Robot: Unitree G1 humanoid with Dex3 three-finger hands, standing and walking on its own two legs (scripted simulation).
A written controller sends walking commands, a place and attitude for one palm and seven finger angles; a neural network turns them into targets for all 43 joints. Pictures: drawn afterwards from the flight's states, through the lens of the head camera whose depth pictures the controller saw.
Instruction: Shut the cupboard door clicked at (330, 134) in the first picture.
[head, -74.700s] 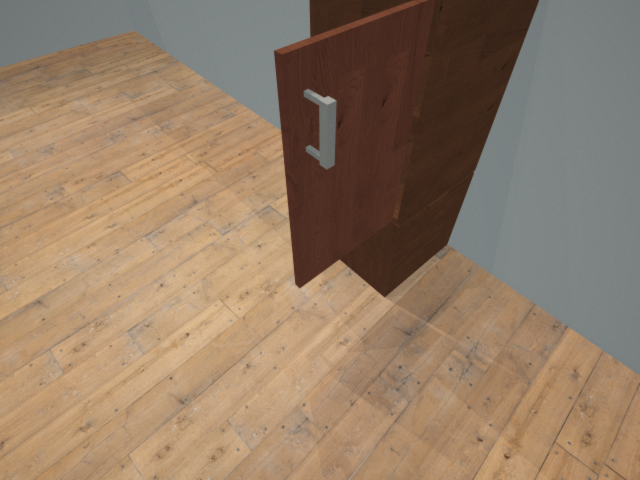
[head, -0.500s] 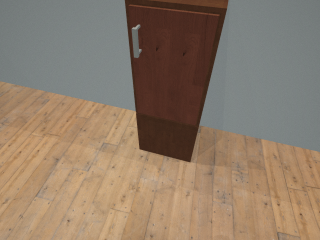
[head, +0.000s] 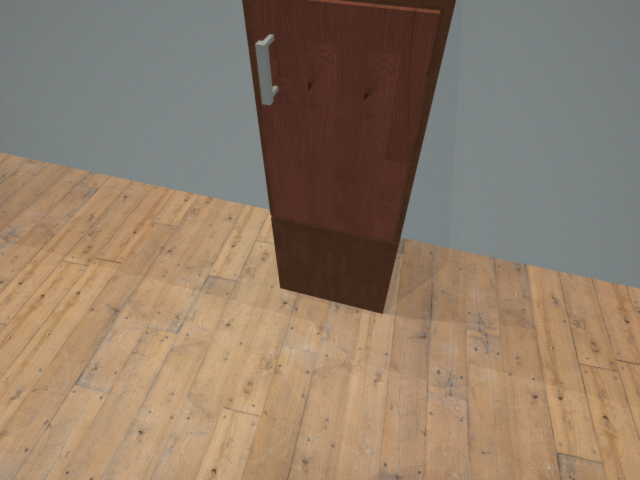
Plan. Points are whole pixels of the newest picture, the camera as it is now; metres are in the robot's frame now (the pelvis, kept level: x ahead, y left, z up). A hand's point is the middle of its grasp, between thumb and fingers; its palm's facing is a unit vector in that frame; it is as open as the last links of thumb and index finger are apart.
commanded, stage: look to check the result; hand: left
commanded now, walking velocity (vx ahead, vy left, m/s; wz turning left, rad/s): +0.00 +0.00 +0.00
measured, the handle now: (268, 70) +0.85 +0.15 +0.11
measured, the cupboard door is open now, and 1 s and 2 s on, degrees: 0 0 0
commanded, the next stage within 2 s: stand and wait in 0.12 s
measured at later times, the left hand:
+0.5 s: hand out of the picture +0.03 +0.17 -0.17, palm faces +0.01 -0.98 -0.22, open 7.4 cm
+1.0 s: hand out of the picture +0.03 +0.16 -0.17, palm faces +0.03 -0.98 -0.21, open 7.4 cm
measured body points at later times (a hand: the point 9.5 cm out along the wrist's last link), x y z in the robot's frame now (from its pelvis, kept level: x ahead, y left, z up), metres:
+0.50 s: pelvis +0.02 -0.01 +0.00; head +0.03 -0.01 +0.45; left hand +0.04 +0.23 -0.16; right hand +0.04 -0.25 -0.16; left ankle +0.05 +0.09 -0.74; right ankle -0.01 -0.11 -0.74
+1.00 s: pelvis +0.04 -0.02 +0.00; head +0.05 -0.02 +0.45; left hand +0.03 +0.21 -0.16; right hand +0.05 -0.24 -0.16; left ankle +0.05 +0.09 -0.74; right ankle -0.01 -0.11 -0.74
